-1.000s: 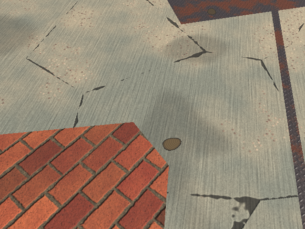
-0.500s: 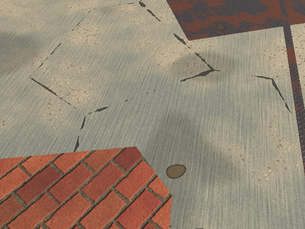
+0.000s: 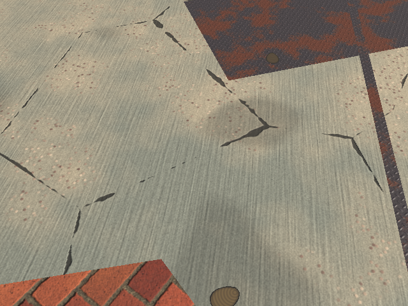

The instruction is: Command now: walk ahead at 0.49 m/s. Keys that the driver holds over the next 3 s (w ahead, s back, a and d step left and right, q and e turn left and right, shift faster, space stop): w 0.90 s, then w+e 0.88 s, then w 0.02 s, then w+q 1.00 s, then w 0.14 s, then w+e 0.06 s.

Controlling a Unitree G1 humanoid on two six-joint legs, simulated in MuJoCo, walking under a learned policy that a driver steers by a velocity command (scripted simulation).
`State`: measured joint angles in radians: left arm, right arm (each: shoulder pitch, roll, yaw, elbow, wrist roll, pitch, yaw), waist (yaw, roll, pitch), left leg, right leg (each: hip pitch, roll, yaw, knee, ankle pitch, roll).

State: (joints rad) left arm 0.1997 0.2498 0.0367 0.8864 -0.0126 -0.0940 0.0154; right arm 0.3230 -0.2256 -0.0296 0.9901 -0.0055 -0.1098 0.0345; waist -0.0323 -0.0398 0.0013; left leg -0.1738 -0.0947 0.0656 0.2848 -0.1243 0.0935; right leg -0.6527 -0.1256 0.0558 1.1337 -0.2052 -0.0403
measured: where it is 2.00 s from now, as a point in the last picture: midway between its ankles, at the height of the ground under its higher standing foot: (232, 171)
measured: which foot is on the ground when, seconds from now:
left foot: down 0.00-0.32, up 0.34-0.84, down 0.86-1.00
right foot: up 0.00-0.28, down 0.30-0.88, up 0.90-1.00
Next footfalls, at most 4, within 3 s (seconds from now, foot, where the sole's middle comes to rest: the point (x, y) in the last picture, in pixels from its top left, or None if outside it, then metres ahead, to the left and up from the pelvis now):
0.30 right None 0.34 -0.17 -0.78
0.86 left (183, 269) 0.65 0.07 -0.78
1.44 right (248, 199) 0.93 -0.18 -0.78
1.92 left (223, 138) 1.27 -0.10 -0.78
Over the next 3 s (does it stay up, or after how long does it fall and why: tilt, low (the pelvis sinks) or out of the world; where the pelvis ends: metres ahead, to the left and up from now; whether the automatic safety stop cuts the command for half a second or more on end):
stays up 1.61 -0.22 -0.02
